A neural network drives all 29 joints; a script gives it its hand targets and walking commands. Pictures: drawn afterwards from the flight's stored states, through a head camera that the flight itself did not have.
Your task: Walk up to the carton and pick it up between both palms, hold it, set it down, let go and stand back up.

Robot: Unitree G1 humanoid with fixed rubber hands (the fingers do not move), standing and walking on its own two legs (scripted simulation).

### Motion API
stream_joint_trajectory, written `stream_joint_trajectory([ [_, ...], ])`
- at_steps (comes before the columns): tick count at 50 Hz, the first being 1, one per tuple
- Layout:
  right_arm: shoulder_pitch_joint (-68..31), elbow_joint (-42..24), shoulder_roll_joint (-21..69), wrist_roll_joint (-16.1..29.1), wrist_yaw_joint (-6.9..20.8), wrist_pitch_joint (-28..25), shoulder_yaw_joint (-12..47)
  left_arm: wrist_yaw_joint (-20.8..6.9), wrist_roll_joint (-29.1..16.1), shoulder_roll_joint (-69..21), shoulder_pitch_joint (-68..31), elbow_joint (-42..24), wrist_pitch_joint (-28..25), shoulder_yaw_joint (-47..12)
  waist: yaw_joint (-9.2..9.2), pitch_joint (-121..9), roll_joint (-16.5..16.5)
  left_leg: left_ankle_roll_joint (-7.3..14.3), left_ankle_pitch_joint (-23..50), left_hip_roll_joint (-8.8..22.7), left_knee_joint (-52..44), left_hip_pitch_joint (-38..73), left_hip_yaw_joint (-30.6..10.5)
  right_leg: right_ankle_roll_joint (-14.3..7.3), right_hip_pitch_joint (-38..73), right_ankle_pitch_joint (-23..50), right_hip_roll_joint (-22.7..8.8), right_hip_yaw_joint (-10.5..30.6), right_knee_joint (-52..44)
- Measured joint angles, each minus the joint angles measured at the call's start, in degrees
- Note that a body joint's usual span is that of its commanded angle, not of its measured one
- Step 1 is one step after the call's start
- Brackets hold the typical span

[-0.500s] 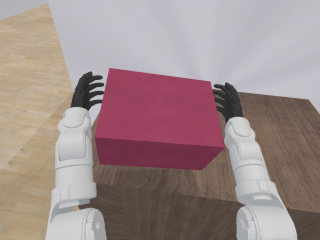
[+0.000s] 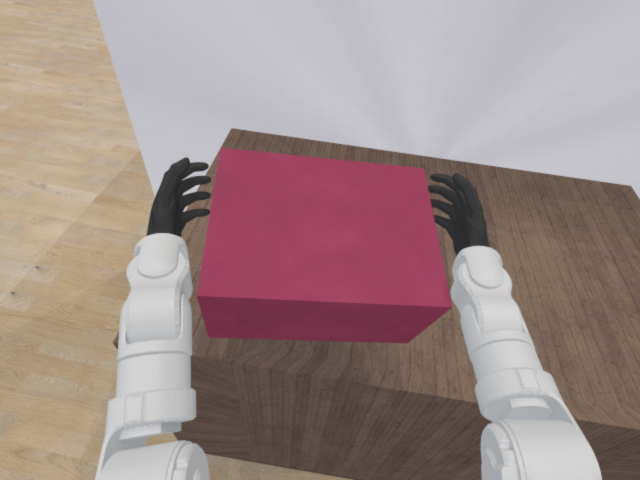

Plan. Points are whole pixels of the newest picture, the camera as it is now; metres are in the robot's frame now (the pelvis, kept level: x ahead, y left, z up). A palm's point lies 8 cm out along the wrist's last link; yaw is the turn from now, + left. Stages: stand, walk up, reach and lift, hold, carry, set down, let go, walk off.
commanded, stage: set down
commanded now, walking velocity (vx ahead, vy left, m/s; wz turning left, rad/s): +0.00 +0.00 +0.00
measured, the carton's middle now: (318, 250) +0.38 +0.00 +0.08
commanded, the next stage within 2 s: none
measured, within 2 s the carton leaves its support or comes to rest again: rests again in 1.78 s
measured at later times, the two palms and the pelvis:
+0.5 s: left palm (186, 245) +0.36 +0.16 +0.11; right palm (467, 247) +0.37 -0.20 +0.10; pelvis +0.00 +0.00 +0.00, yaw -1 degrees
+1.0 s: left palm (199, 261) +0.37 +0.16 +0.06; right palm (456, 243) +0.40 -0.21 +0.07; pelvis +0.00 -0.01 +0.00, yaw -1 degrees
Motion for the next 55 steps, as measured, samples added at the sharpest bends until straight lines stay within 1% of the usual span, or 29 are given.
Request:
stream_joint_trajectory([
  [6, -0.27, 1.84, 0.37, -1.16, 0.51, -1.0, -0.82, 0.11, 0.05, -0.28, 0.25, 1.32, -0.91, 0.39, 0.36, -0.32, 0.29, -0.05, 0.05, -0.03, 0.05, -0.55, -0.13, -0.06, -0.5, -0.09, -0.07, -0.29, 0.13],
  [12, -0.75, 4.41, 0.51, -2.68, 1.51, -2.46, -2.6, 0.99, -0.04, -0.78, -0.05, 4.05, -2.51, 0.41, 0.76, -0.8, 0.63, -0.03, 0.29, -0.09, 0.03, -1.45, -0.08, -0.07, -1.45, 0.04, -0.19, -0.4, 0.26],
  [20, -2.35, 9.36, -0.23, -4.33, 3.19, -4.86, -5.27, 2.58, 0.18, -1.86, -1.25, 9.3, -5.62, 0.75, 1.49, -1.76, 0.91, -0.04, 0.79, 0.0, -0.27, -3.05, 0.62, -0.16, -3.48, 0.5, -0.17, 0.02, 0.44],
  [32, -6.52, 17.7, -1.87, -6.41, 5.74, -8.67, -8.29, 4.87, 0.14, -2.93, -3.68, 17.95, -11.52, 2.32, 3.39, -3.16, 1.05, -0.39, 1.63, 0.44, -0.69, -6.46, 1.63, -0.66, -7.69, 1.06, 0.14, 0.58, 1.05],
  [45, -10.42, 23.73, -2.97, -8.59, 6.49, -12.09, -9.99, 6.23, -0.74, -2.66, -5.36, 24.53, -17.5, 3.68, 4.68, -4.04, 1.54, -0.96, 2.03, 0.91, -0.65, -10.56, 1.75, -1.27, -12.04, 1.12, 0.47, 0.27, 1.61],
  [55, -12.64, 27.87, -4.58, -8.53, 6.75, -15.03, -9.41, 7.57, -1.41, -2.86, -6.08, 28.51, -21.76, 3.98, 5.71, -5.24, 2.08, -1.15, 1.96, 1.34, -0.03, -14.4, 2.53, -1.48, -16.02, 1.41, 0.81, 0.73, 2.0],
])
